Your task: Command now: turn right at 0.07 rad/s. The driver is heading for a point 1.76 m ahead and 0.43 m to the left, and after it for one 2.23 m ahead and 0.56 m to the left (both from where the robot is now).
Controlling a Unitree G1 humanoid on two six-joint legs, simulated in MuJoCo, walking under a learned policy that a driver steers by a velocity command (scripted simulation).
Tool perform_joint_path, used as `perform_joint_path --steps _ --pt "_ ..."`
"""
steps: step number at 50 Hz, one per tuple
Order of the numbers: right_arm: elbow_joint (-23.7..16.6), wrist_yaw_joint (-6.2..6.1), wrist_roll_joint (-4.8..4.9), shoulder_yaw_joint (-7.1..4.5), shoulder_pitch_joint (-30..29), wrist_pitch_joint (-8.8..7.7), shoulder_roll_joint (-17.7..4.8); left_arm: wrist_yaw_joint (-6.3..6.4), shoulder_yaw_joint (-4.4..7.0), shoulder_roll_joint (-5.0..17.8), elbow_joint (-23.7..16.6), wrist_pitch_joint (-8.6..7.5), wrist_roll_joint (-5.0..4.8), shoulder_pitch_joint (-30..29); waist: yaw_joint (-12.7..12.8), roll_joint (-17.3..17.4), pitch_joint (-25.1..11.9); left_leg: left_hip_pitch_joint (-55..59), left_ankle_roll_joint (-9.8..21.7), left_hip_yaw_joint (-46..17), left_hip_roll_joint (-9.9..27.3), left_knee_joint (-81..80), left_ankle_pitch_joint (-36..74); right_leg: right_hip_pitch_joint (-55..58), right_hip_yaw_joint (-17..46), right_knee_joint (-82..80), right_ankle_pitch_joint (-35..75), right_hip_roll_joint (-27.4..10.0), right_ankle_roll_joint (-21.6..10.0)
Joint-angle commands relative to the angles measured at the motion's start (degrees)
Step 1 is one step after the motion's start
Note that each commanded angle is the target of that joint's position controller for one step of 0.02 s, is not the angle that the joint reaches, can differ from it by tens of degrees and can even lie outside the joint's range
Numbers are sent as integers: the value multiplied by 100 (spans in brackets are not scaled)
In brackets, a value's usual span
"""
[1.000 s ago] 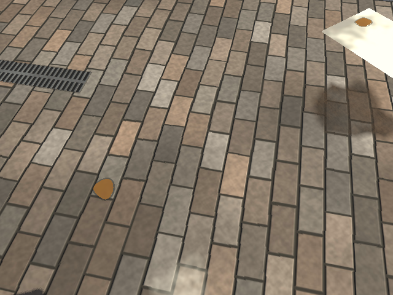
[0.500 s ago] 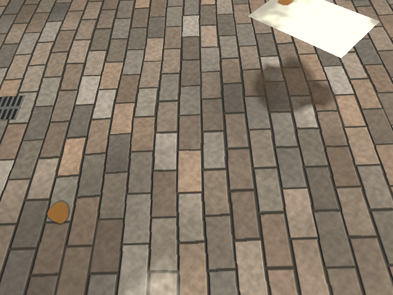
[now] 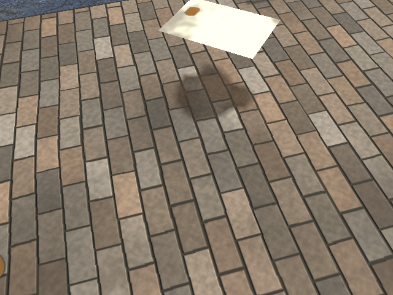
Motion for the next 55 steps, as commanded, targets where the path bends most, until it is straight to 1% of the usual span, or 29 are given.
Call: perform_joint_path --steps 1,2,3,4,5,6,10,14,16,18,19,20,21,22,24,29,31,33,34,35,36,37,38,39,40,44,48,52,55 --pt "-288 104 -20 8 41 -162 -240 -21 24 417 -218 -67 14 -183 -107 -716 -696 906 150 125 128 -1346 779 360 1113 -444 1735 -1491 -715" --pt "-274 133 -76 40 35 -184 -257 -40 -9 350 -89 -107 26 28 -118 -573 -628 1324 253 17 159 -2024 1659 240 980 -474 1463 -1338 -477" --pt "-337 113 -131 0 -14 -193 -596 -47 -11 362 -16 -174 143 270 70 -160 -663 1659 436 -522 594 -1930 2814 98 702 -247 845 -1044 -170" --pt "-415 100 -129 -58 -218 -178 -988 -69 48 501 48 -237 219 666 485 511 -620 1531 805 -844 897 -1596 3458 48 230 -117 -53 -568 69" --pt "-409 124 -73 -54 -351 -158 -885 -44 53 527 47 -248 215 505 397 764 -585 1049 1107 -959 900 -1689 2567 319 -44 -186 -189 -455 283" --pt "-438 149 -26 -52 -357 -157 -808 -6 101 697 18 -235 168 152 180 725 -433 839 1118 -1032 777 -1801 1997 385 -157 -48 -97 -418 355" --pt "-428 117 37 -69 -147 -186 -913 106 174 602 -101 -112 57 12 58 898 -467 829 1208 -1504 798 -1735 2142 263 -375 326 141 -394 327" --pt "-608 18 83 -99 -181 -32 -900 65 247 475 -109 -160 13 183 27 589 -600 661 1246 -1695 625 -1393 2125 338 -480 293 218 -445 270" --pt "-757 4 103 -91 -265 31 -827 37 326 599 -108 -167 11 291 5 34 -590 214 988 -1320 225 -896 1715 628 -180 -83 605 -785 49" --pt "-831 34 85 -60 -149 76 -697 34 406 856 -127 -166 63 425 -3 -909 -485 -657 537 -476 -359 194 461 1074 907 -641 1696 -1943 -693" --pt "-858 60 46 -88 -121 92 -721 67 382 819 -197 -195 85 341 21 -1293 -530 -1010 389 -187 -335 1329 -1401 1125 1481 -788 2535 -2729 -1253" --pt "-864 87 53 -180 -123 107 -907 97 332 748 -269 -226 91 315 34 -898 -473 -1260 276 -236 -166 2444 -1851 1036 1580 -817 3101 -3053 -1542" --pt "-834 114 103 -202 -61 148 -883 125 322 741 -296 -248 47 218 -67 -463 -470 -1396 250 -270 33 2729 -1560 1044 1245 -884 2423 -2916 -1396" --pt "-864 147 126 -134 -141 182 -699 129 350 821 -262 -268 -25 143 -66 -384 -292 -1593 240 -193 221 2365 -1083 1060 851 -1065 1325 -2615 -1122" --pt "-991 218 125 -27 -532 173 -513 144 386 934 -164 -278 -67 394 253 -590 -82 -1787 194 89 306 1899 -524 1204 482 -1441 -243 -2275 -945" --pt "-1232 393 122 93 -687 29 -410 2 465 1166 -99 -354 -144 572 373 -747 -175 -649 408 675 233 207 -416 952 -384 -1557 -504 -2148 -744" --pt "-1154 403 132 49 -358 7 -514 -87 482 1233 -59 -379 -217 541 171 -766 -205 28 557 920 70 -450 -37 669 -599 -1332 -569 -2198 -639" --pt "-851 355 128 -82 496 18 -697 -133 411 1031 -34 -420 -241 497 -260 -560 -399 1434 775 1139 -280 -1007 232 -78 -1088 -400 -328 -1985 -346" --pt "-666 299 174 -256 1302 23 -1015 -145 300 716 -63 -468 -135 468 -640 -19 -740 2566 1027 524 -58 -1203 145 -776 -1605 1062 -51 -1654 -15" --pt "-723 222 100 -414 1817 -42 -1846 -138 133 203 -586 -561 73 49 -707 1710 -834 3538 2015 -2832 1621 -2084 -591 -2955 -1791 3486 -1938 -771 555" --pt "-844 291 69 -319 1788 -219 -1615 -144 193 552 -725 -717 -109 -245 -880 1049 -985 3450 2711 -4226 2111 -2811 -1588 -3789 -553 4354 -2170 -584 555" --pt "-832 308 50 -194 1518 -322 -1214 -198 259 810 -743 -803 -295 -262 -681 861 -418 3158 2616 -3735 2057 -2916 -1611 -4090 -400 4425 -1671 -878 429" --pt "-849 309 50 -90 1275 -375 -879 -225 275 903 -606 -848 -254 -94 -497 671 -115 2768 2376 -3001 1797 -2848 -1138 -3898 -465 4150 -1084 -1099 345" --pt "-887 285 34 -35 979 -366 -746 -220 284 879 -476 -866 -101 -7 -336 429 13 2403 2164 -2421 1529 -2793 -427 -3609 -490 3767 -634 -1236 360" --pt "-923 260 -17 8 787 -364 -687 -239 304 881 -416 -855 -10 58 -204 506 63 2055 2029 -1963 1314 -2841 305 -3226 -513 3423 -297 -1300 406" --pt "-764 151 -60 23 801 -420 -777 -308 174 537 -179 -719 -41 74 -186 356 -65 1777 1819 -699 1002 -2983 2280 -2731 -831 2600 835 -1228 656" --pt "-477 115 -55 31 1107 -446 -858 -381 16 267 -310 -717 -158 -651 -511 397 209 1580 1573 -21 860 -3246 2137 -2305 -1014 1164 1914 -1061 571" --pt "-194 128 -18 -5 1364 -454 -936 -524 -24 264 -479 -761 -209 -1126 -639 255 484 2112 1554 195 1175 -3286 2218 -2397 -962 438 1984 -910 295" --pt "-124 82 -14 -41 1328 -377 -1020 -606 13 358 -544 -786 -170 -1065 -469 332 230 2749 1402 443 1293 -2651 4138 -2180 -1108 248 1385 -628 2"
